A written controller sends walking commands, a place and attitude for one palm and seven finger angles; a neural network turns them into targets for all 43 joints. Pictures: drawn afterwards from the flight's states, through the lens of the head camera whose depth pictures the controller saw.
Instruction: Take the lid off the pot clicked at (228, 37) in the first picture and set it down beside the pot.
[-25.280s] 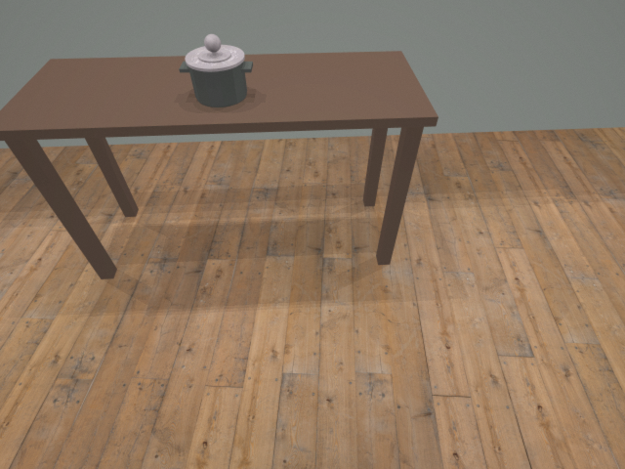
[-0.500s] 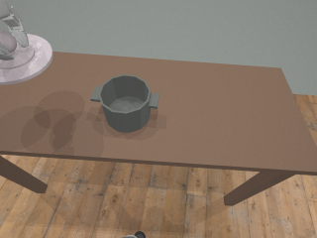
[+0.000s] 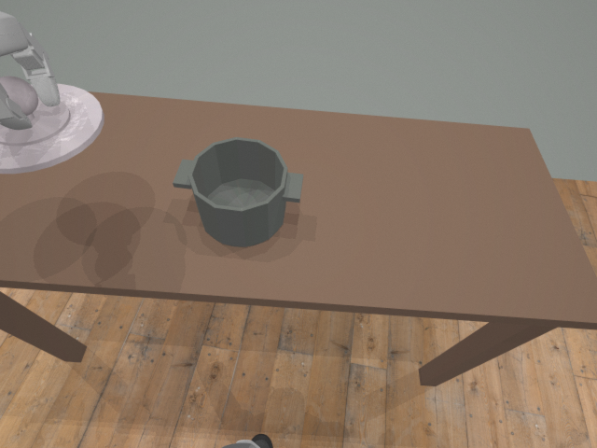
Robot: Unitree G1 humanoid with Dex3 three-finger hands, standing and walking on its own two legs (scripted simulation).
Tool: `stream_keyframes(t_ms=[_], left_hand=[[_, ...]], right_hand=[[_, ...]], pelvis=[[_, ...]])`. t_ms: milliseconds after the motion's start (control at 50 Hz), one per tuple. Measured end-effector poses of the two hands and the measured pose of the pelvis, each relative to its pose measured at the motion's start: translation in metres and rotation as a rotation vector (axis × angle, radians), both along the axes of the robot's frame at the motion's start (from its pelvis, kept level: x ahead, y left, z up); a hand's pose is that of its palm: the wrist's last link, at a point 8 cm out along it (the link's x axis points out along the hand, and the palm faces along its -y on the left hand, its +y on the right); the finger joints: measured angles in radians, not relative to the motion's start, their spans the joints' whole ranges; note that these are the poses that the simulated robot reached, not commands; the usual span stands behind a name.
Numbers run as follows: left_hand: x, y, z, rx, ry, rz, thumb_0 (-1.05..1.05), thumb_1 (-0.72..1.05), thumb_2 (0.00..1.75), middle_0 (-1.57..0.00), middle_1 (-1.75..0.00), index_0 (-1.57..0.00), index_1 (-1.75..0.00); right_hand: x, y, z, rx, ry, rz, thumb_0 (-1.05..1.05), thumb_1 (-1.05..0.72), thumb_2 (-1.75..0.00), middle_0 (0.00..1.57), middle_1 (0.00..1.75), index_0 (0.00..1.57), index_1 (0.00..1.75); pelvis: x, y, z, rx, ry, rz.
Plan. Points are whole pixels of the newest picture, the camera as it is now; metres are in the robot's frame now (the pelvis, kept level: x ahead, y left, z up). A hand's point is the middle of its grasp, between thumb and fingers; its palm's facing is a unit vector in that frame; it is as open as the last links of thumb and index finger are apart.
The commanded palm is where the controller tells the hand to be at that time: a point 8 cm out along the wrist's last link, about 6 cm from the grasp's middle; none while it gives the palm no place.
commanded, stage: lower the lid onto the table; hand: left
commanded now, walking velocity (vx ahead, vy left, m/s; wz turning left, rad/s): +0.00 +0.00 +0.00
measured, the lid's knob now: (14, 96) +0.48 +0.33 +0.18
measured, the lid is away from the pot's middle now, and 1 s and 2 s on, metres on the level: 0.25 0.24 0.24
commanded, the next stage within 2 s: none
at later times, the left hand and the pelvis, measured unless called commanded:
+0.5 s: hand (33, 107) +0.48 +0.32 +0.17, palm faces -0.42 -0.16 -0.89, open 6.6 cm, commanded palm +0.52 +0.33 +0.25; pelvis +0.01 +0.00 +0.00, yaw -1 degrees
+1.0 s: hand (40, 138) +0.46 +0.32 +0.13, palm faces -0.47 -0.12 -0.88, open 6.6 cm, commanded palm +0.52 +0.32 +0.22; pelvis +0.00 +0.00 -0.01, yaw -1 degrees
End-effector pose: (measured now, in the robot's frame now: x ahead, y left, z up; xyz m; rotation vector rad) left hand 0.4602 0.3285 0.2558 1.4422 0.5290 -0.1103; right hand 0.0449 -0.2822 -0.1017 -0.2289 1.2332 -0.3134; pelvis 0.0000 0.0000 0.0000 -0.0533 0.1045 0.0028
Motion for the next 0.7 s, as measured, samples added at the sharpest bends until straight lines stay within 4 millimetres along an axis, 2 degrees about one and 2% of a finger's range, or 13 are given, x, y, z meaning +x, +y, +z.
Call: stream_keyframes(t_ms=[240,380,500,600,700], left_hand=[[0.011,-0.004,-0.021,0.011,0.040,-0.041,0.03,0.33,0.59,-0.72,-0.97,-0.79,-0.99],[0.020,-0.009,-0.023,-0.009,0.021,-0.066,0.03,0.33,0.59,-0.72,-0.97,-0.79,-0.98],[0.026,-0.004,-0.033,-0.035,0.032,-0.038,0.03,0.33,0.59,-0.71,-0.96,-0.79,-0.99],[0.026,-0.003,-0.038,0.009,0.033,-0.046,0.03,0.33,0.59,-0.71,-0.96,-0.79,-0.99],[0.022,0.002,-0.042,-0.041,0.037,-0.029,0.03,0.33,0.59,-0.71,-0.97,-0.79,-0.99]], right_hand=[[-0.011,-0.002,0.000,-0.022,0.031,-0.020,0.00,-0.90,-0.90,0.20,0.30,0.20,0.30],[-0.021,-0.005,0.000,-0.027,0.063,-0.043,0.00,-0.90,-0.90,0.20,0.30,0.20,0.30],[-0.026,-0.006,0.001,-0.022,0.071,-0.068,0.00,-0.90,-0.90,0.20,0.30,0.20,0.30],[-0.030,-0.006,0.001,-0.023,0.095,-0.063,0.00,-0.90,-0.90,0.20,0.30,0.20,0.30],[-0.029,-0.007,-0.001,-0.021,0.096,-0.066,0.00,-0.90,-0.90,0.20,0.30,0.20,0.30]], pelvis=[[0.004,0.002,-0.001,0.002,0.009,-0.009],[0.009,0.002,-0.002,0.004,0.019,-0.015],[0.010,0.000,-0.003,-0.001,0.035,-0.022],[0.010,0.000,-0.004,-0.003,0.046,-0.019],[0.010,-0.001,-0.005,-0.004,0.052,-0.019]])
